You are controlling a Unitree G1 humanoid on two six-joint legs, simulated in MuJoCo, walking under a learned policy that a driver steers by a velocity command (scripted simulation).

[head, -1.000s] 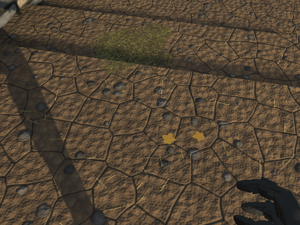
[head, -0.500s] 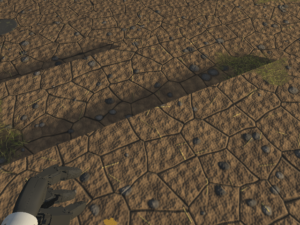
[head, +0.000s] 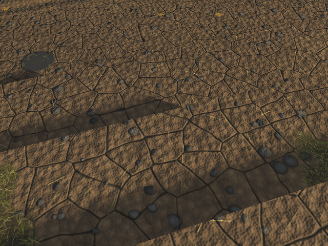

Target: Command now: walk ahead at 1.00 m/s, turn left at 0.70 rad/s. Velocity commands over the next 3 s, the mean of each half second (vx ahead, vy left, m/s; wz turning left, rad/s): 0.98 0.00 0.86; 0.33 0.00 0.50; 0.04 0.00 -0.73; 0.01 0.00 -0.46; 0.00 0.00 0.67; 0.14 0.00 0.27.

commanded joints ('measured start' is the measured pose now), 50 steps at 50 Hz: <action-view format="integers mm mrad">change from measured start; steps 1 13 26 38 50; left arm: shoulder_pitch -124 -427 -240 -2 -40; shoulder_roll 32 36 151 79 40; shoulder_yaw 4 -58 59 31 26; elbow -216 -370 -159 -157 -104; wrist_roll -18 -4 -29 -17 -34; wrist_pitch -23 18 -103 18 73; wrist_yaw -14 -60 7 3 -52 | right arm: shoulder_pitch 439 249 -91 429 53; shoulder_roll -329 -208 -176 -307 -123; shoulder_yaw -120 -98 -81 -91 -51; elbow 86 37 -167 36 53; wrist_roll -13 37 -47 -11 21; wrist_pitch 26 -33 64 17 14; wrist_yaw -33 -31 36 -40 -83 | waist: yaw -113 -41 -36 -98 63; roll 340 34 -184 264 -8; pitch -232 30 126 -147 -171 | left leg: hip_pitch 973 47 -113 1038 346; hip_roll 258 6 125 365 227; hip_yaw -663 -430 -194 -378 -86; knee -37 -443 356 57 76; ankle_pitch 47 206 -127 1443 796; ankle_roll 292 76 -148 24 -22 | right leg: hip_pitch -977 -535 -492 -1128 -480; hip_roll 56 -100 -330 -108 -80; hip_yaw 141 154 399 202 127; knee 1198 167 -347 1189 187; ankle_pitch -173 518 37 -440 195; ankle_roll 83 78 -52 -13 -100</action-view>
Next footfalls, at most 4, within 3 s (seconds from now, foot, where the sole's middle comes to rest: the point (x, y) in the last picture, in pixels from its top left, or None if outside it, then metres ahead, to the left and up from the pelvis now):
0.38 right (201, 223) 0.56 -0.11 -0.74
0.74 left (131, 197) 0.75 0.19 -0.90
1.02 right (139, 161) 0.96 0.17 -0.90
1.50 left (108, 176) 0.87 0.32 -0.90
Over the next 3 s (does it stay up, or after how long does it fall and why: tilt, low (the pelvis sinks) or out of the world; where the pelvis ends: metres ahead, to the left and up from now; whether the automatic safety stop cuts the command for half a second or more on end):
stays up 0.89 0.26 -0.12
